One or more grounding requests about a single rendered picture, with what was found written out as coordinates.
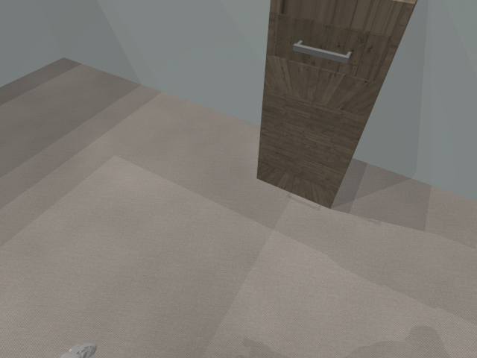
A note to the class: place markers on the drawer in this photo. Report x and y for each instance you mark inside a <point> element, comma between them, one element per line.
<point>369,49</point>

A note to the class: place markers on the left robot hand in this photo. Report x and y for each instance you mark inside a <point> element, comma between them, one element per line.
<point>81,351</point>

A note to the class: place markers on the handle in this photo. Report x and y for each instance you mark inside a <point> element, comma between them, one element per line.
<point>321,53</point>

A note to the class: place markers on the cabinet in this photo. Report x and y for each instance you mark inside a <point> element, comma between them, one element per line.
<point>313,118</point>

